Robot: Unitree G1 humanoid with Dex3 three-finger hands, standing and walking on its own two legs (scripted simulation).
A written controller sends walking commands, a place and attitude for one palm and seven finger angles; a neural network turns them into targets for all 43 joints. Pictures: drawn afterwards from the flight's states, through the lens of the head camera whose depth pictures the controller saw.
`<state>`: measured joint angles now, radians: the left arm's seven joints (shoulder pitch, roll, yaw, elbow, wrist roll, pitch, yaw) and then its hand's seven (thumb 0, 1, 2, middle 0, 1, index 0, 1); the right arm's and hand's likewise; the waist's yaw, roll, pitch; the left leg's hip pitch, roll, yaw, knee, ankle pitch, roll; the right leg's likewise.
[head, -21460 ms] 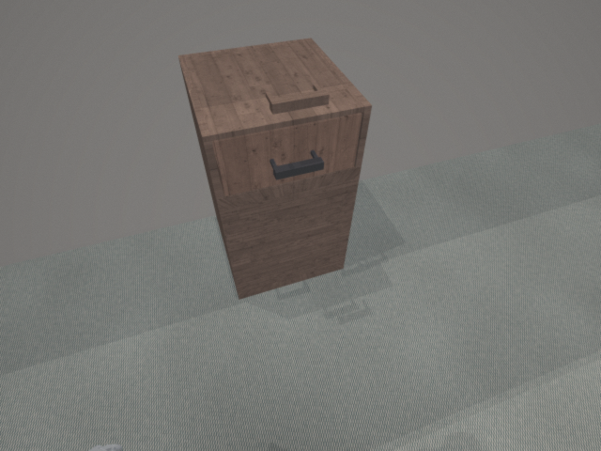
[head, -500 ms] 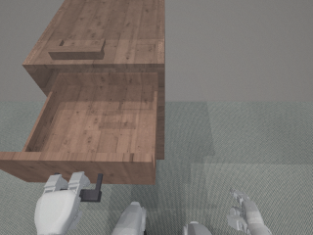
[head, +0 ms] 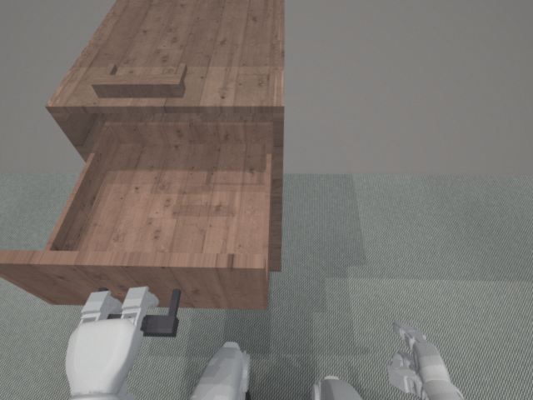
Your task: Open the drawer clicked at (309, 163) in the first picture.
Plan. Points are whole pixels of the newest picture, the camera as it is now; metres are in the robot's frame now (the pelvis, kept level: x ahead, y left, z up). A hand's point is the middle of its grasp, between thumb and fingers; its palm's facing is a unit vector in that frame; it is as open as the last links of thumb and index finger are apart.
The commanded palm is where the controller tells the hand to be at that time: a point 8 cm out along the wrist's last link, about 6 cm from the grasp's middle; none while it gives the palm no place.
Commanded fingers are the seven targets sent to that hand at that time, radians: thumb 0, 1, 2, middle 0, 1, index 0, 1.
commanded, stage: lift the hand off the handle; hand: left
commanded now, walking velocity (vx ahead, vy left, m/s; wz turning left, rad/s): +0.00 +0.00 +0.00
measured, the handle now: (135, 310) +0.24 +0.23 -0.01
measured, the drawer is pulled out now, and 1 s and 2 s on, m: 0.30 0.30 0.30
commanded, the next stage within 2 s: none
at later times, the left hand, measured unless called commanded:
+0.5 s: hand (118, 344) +0.19 +0.23 -0.01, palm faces -0.01 -0.10 -0.99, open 13.8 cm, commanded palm +0.17 +0.23 +0.05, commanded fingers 0.00 -0.50 0.30 -0.30 -1.20 -0.30 -1.20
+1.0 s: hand (103, 339) +0.19 +0.23 +0.03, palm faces +0.00 -0.11 -0.99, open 13.8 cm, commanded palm +0.17 +0.23 +0.09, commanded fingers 0.00 -0.50 0.30 -0.30 -1.20 -0.30 -1.20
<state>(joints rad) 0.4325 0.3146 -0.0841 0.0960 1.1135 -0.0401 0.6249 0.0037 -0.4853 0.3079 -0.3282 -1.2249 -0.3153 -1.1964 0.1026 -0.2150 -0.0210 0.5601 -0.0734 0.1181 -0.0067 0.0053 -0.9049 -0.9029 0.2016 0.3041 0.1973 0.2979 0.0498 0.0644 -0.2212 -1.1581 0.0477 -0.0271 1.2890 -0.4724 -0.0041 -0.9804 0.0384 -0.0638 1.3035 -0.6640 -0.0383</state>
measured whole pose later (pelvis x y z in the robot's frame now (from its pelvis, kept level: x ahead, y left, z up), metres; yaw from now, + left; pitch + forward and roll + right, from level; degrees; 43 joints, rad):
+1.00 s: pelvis +0.01 +0.00 +0.04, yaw +1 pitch +13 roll -2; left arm 0.50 0.34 -0.09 -0.03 1.05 0.01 0.51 0.00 -0.49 0.31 -0.32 -1.20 -0.32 -1.20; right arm 0.14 -0.22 -0.01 0.52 -0.05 0.12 0.00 0.01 -0.90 -0.90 0.20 0.30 0.20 0.30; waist 0.05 0.07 -0.18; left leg -0.90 0.04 -0.01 1.09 -0.42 0.00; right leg -0.73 0.03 -0.05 1.09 -0.59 -0.03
